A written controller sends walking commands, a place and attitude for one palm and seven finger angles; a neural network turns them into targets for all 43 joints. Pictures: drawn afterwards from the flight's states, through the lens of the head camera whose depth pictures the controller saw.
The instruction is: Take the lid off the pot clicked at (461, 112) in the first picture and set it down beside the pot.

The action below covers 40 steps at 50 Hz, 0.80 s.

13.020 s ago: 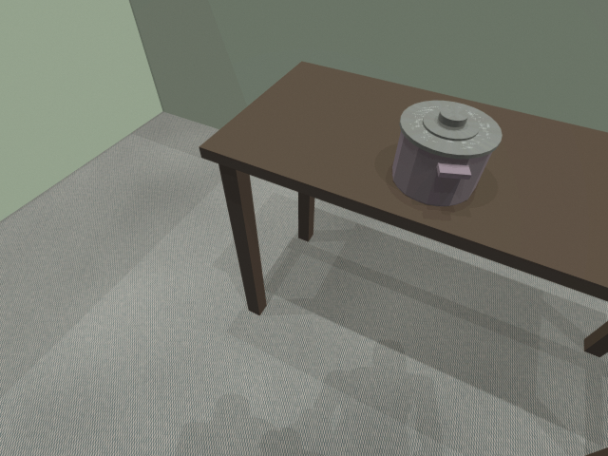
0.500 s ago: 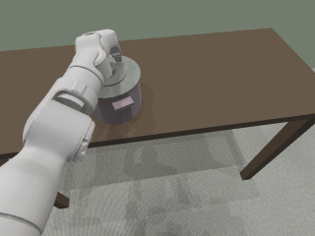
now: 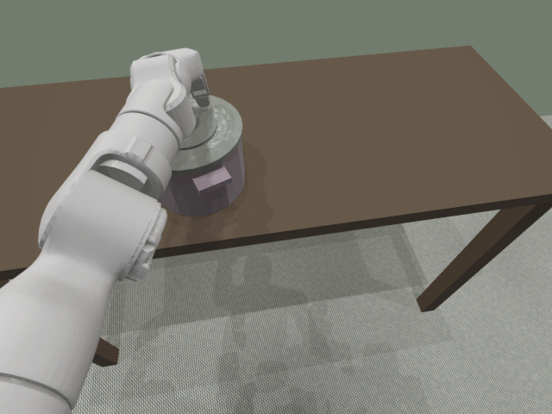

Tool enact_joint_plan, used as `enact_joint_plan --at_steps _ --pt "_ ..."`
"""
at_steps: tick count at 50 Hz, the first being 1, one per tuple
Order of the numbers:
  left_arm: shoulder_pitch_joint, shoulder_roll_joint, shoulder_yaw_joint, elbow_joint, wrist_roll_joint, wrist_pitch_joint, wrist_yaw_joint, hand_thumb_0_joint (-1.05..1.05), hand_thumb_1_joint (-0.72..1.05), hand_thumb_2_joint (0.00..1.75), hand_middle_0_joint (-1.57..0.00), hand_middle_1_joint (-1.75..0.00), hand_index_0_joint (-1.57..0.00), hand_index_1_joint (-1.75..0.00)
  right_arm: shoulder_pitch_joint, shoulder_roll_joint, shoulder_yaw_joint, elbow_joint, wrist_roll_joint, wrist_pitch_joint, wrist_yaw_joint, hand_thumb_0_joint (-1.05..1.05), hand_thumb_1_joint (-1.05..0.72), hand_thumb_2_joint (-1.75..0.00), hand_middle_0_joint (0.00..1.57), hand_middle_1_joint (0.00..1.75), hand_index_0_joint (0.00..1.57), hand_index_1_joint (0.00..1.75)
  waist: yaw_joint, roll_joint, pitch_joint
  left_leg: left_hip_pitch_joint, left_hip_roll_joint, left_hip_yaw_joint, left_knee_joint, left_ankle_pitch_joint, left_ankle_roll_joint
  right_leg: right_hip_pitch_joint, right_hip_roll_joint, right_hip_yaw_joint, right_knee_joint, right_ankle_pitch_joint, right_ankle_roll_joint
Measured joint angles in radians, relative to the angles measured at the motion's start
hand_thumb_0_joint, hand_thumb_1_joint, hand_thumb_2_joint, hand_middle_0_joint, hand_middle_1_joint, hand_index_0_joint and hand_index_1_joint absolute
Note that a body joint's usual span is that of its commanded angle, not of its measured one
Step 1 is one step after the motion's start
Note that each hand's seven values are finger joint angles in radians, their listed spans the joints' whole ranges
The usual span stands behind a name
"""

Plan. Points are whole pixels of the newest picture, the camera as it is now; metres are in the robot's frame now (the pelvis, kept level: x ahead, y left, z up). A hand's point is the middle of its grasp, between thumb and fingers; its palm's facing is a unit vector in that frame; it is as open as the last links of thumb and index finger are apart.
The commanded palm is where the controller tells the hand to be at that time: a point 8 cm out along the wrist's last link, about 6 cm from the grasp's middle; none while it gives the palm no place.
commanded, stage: lower the open fingers around the knob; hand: left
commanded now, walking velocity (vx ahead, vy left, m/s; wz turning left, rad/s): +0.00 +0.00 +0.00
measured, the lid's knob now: (182, 119) +0.53 +0.09 +0.13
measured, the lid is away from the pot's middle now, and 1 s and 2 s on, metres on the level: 0.00 0.00 0.00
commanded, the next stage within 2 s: close the fingers and squeeze the knob in 0.26 s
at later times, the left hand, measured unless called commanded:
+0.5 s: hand (182, 113) +0.50 +0.08 +0.16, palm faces -0.39 -0.11 -0.91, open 10.2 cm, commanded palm +0.51 +0.09 +0.21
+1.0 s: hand (182, 115) +0.51 +0.08 +0.16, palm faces -0.39 -0.12 -0.91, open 8.4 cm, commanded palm +0.51 +0.09 +0.21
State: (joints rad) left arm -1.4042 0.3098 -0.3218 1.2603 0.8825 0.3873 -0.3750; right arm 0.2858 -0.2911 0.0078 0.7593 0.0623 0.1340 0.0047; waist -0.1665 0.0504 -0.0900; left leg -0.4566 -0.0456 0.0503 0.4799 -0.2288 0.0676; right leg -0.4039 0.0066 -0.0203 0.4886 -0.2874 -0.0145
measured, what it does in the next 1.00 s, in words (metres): stands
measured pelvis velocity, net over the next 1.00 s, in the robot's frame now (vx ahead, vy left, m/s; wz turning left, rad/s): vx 0.01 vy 0.00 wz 0.00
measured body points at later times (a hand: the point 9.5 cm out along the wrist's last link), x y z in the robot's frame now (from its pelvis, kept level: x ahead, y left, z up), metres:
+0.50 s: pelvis +0.00 +0.00 +0.00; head +0.06 -0.01 +0.45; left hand +0.52 +0.08 +0.22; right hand +0.03 -0.27 -0.14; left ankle +0.00 +0.08 -0.74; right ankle -0.04 -0.11 -0.74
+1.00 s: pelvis +0.01 +0.00 +0.00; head +0.06 -0.02 +0.45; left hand +0.52 +0.09 +0.21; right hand +0.03 -0.27 -0.14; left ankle +0.00 +0.08 -0.74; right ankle -0.04 -0.11 -0.74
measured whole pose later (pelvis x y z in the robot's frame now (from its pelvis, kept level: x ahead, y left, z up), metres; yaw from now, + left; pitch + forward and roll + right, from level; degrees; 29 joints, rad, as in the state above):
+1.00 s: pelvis +0.01 +0.00 +0.00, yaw +0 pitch +12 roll +0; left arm -1.36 0.30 -0.32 1.22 0.86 0.38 -0.36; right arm 0.28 -0.28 0.00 0.76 0.06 0.13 0.01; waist -0.15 0.06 -0.09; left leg -0.44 -0.05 0.05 0.46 -0.23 0.07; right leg -0.38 0.01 -0.02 0.47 -0.29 -0.01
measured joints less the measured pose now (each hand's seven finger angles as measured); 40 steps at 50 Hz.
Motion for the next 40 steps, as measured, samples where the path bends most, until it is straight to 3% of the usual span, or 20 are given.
enact_joint_plan --at_steps 19,30,40 --pt "0.0 -0.025 -0.015 0.006 0.0 0.01 0.01 0.0 -0.35 1.59 -0.86 -0.09 -0.86 -0.09 -0.015 0.007 0.002 0.003 0.002 -0.003 0.004 0.01 -0.91 -0.9 0.2 0.3 0.2 0.3 0.008 0.001 -0.003 0.003 -0.005 -0.002 -0.003 0.001 0.003 0.003 -0.004 -0.001 0.0 -0.001 0.003" --pt "0.007 -0.01 0.001 0.003 -0.004 -0.001 0.005 0.0 -0.12 1.1 -0.59 -0.67 -0.58 -0.65 -0.006 0.005 0.0 0.0 -0.002 -0.006 -0.001 0.01 -0.91 -0.9 0.2 0.3 0.2 0.3 0.003 0.0 -0.005 0.0 -0.003 -0.001 -0.002 -0.002 0.002 0.001 -0.002 0.001 -0.002 -0.002 0.002" --pt "0.032 -0.005 0.003 -0.031 -0.007 -0.007 0.012 0.0 0.02 0.97 -0.49 -0.91 -0.52 -0.9 0.003 0.003 -0.009 0.001 -0.004 -0.005 0.006 0.01 -0.91 -0.9 0.2 0.3 0.2 0.3 0.007 0.005 0.0 0.008 -0.003 -0.002 -0.009 -0.002 0.001 0.009 -0.002 0.0 -0.011 -0.001 0.002"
